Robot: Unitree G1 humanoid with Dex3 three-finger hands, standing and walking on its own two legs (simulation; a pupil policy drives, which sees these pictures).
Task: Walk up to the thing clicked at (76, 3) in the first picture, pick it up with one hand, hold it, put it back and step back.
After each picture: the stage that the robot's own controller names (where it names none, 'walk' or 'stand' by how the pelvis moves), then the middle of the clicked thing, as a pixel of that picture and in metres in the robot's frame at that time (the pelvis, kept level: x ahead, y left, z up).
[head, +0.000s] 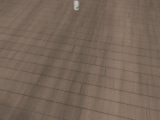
stand; (76, 5) +2.23 +0.11 -0.72
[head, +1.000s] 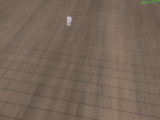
walk; (69, 21) +2.11 +0.15 -0.72
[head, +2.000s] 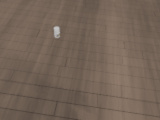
walk; (56, 32) +1.46 +0.23 -0.72
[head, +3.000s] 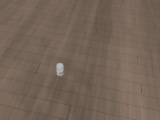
walk; (60, 69) +0.96 +0.18 -0.72
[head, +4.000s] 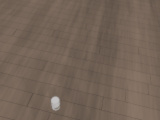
walk; (55, 103) +0.60 +0.17 -0.71
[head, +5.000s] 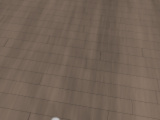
stand; out of the picture +0.40 +0.18 -0.70
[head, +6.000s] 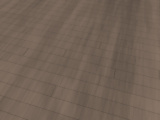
stand; out of the picture +0.37 +0.16 -0.72
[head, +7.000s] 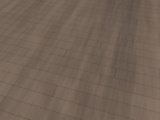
stand; out of the picture +0.37 +0.16 -0.72
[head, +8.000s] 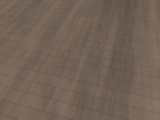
stand; out of the picture +0.36 +0.17 -0.73
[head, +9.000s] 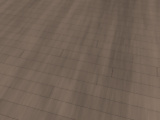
stand; out of the picture +0.35 +0.18 -0.73
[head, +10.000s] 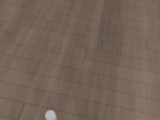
go down; (50, 116) +0.37 +0.19 -0.66
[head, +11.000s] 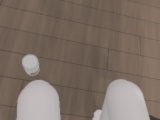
go down; (31, 65) +0.43 +0.21 -0.30
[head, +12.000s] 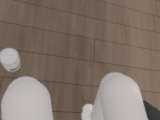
close in; (10, 60) +0.42 +0.23 -0.26
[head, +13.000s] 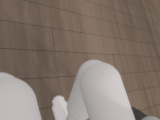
close in; out of the picture +0.42 +0.26 -0.22
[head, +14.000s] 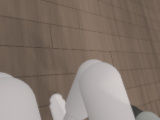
close; out of the picture +0.41 +0.27 -0.22
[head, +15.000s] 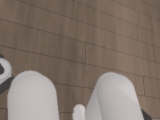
lift; out of the picture +0.33 +0.25 -0.16
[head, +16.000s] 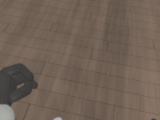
close; out of the picture +0.32 +0.14 -0.56
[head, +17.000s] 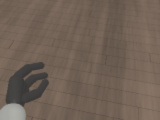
stand; out of the picture +0.24 +0.11 -0.70
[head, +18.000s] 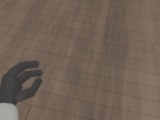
stand; out of the picture +0.25 +0.11 -0.67
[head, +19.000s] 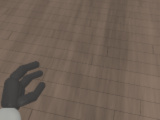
stand; out of the picture +0.23 +0.12 -0.67
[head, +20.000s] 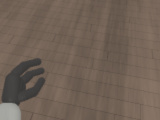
stand; out of the picture +0.22 +0.13 -0.68
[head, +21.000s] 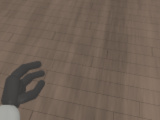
stand; out of the picture +0.23 +0.13 -0.68
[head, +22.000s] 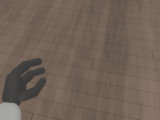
stand; out of the picture +0.22 +0.13 -0.69
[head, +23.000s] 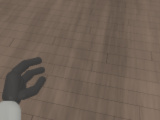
stand; out of the picture +0.22 +0.13 -0.69
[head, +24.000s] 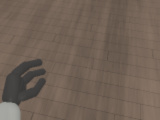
stand; out of the picture +0.22 +0.13 -0.69
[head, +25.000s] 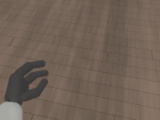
stand; out of the picture +0.22 +0.13 -0.69
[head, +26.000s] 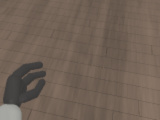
stand; out of the picture +0.22 +0.13 -0.68
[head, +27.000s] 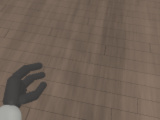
stand; out of the picture +0.23 +0.13 -0.67
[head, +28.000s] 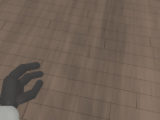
stand; out of the picture +0.23 +0.13 -0.66
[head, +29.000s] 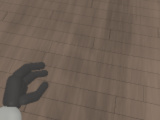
close; out of the picture +0.24 +0.13 -0.60
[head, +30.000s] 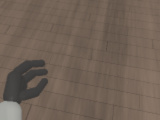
stand; out of the picture +0.23 +0.12 -0.66
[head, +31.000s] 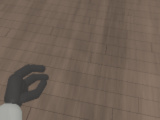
stand; out of the picture +0.22 +0.13 -0.67
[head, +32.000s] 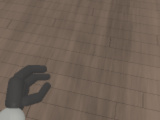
stand; out of the picture +0.23 +0.13 -0.63
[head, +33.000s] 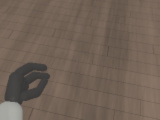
stand; out of the picture +0.23 +0.13 -0.67
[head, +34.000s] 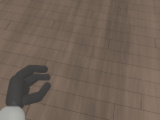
stand; out of the picture +0.23 +0.12 -0.64
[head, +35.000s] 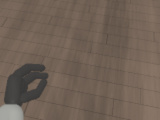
close; out of the picture +0.24 +0.13 -0.63
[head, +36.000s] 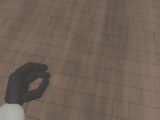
close; out of the picture +0.24 +0.13 -0.63
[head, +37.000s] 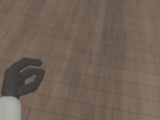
stand; out of the picture +0.22 +0.12 -0.66
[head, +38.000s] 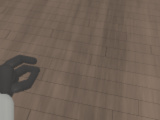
hold; out of the picture +0.22 +0.12 -0.67
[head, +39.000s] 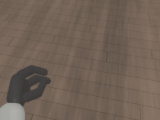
hold; out of the picture +0.22 +0.13 -0.68
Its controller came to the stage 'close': yes
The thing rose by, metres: 0.38
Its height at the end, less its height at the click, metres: -0.02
